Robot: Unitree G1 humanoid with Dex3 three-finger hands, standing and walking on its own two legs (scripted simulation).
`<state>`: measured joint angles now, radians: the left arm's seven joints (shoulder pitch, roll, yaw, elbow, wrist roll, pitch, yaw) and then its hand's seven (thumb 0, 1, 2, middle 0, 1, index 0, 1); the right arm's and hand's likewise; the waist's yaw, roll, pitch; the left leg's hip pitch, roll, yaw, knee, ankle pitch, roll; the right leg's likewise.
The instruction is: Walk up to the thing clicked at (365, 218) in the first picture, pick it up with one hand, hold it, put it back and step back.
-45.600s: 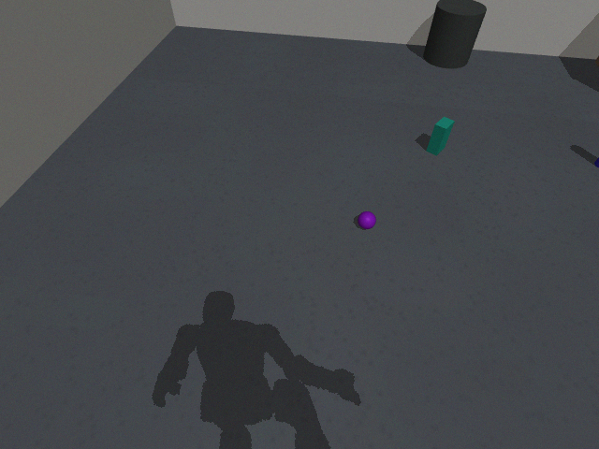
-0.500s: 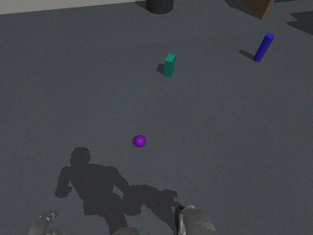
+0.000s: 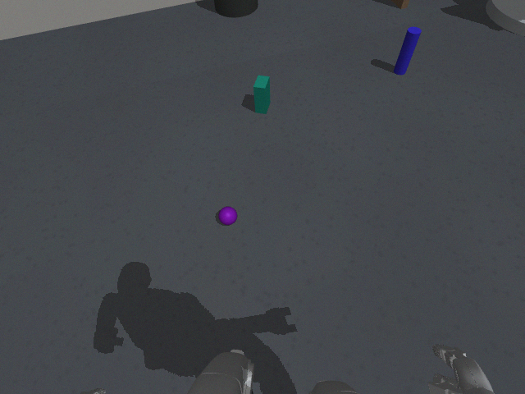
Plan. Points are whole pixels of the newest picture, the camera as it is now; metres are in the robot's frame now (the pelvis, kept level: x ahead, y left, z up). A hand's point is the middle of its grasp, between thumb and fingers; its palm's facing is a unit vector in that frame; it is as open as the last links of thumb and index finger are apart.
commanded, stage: step back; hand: left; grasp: from above
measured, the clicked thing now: (227, 215) +0.79 +0.23 -0.72
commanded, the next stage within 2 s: stand in 1.90 s
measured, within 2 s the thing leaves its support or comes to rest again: neither
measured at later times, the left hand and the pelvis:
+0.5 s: hand out of the picture -0.06 +0.29 -0.15, palm faces -0.01 -0.93 -0.37, open 7.4 cm; pelvis -0.16 +0.01 +0.00, yaw -1 degrees
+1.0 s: hand out of the picture -0.21 +0.26 -0.15, palm faces +0.08 -0.91 -0.40, open 7.4 cm; pelvis -0.31 -0.02 -0.01, yaw +3 degrees
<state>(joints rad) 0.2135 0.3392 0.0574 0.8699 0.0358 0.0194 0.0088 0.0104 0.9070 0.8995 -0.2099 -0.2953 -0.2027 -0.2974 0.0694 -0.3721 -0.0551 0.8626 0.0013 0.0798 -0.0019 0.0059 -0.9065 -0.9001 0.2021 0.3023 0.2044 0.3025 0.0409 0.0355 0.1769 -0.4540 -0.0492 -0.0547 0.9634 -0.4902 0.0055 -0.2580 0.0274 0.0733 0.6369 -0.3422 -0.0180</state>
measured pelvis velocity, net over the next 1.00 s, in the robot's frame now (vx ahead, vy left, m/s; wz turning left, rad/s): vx -0.31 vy -0.02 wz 0.06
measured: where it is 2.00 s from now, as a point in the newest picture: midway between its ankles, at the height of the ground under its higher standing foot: outside the picture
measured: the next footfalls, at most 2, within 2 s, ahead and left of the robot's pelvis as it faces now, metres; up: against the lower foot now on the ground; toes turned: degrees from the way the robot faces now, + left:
left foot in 0.22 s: -0.04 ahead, +0.14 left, +0.00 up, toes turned +0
right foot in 0.60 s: -0.20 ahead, -0.14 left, +0.00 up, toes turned +1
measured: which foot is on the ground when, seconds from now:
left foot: up 0.00-0.20, down 0.22-0.64, up 0.66-0.92, down 0.94-1.00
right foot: down 0.00-0.24, up 0.26-0.58, down 0.60-0.98, up 1.00-1.00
